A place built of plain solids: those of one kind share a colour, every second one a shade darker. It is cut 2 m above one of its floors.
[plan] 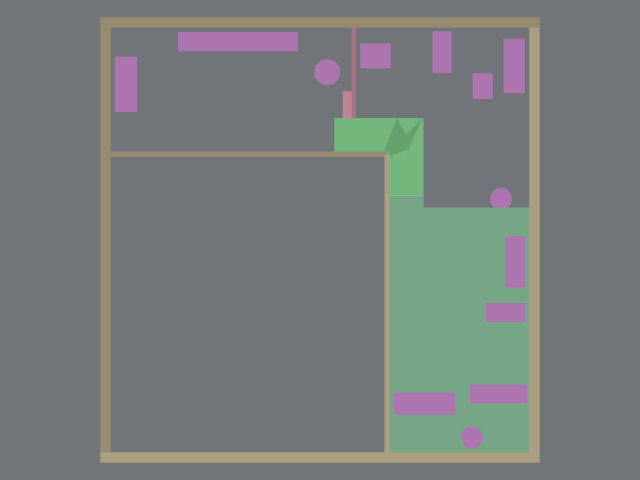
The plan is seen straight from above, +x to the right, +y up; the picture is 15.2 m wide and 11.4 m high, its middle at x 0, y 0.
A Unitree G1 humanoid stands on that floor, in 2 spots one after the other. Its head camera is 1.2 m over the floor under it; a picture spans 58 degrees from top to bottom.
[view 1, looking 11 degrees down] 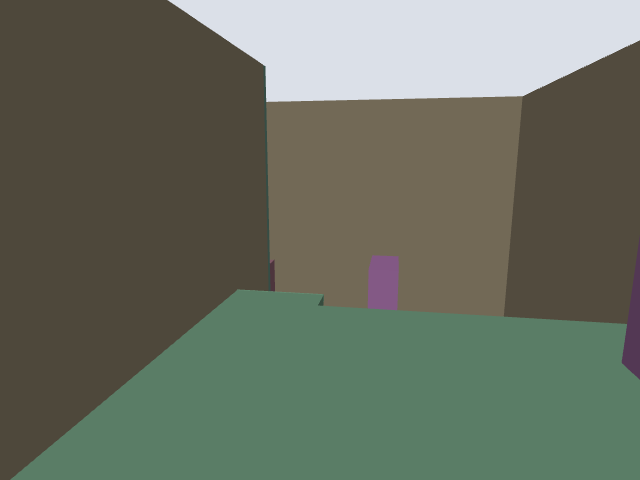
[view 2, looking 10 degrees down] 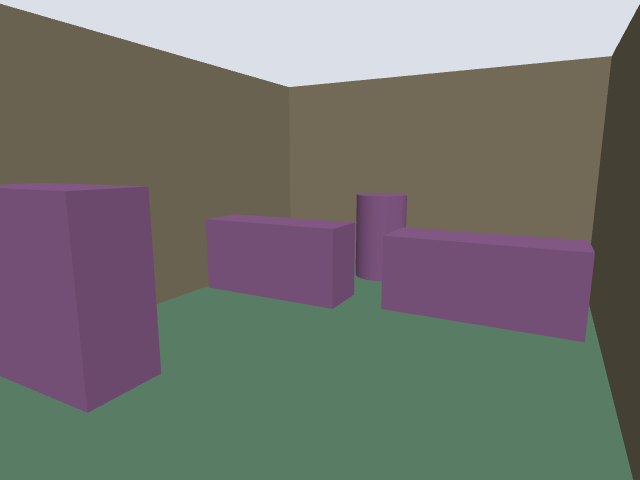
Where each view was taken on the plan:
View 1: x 3.06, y -2.55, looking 100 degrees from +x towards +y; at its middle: wall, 7.85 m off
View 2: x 2.03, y -0.32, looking -62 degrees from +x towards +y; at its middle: piece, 3.58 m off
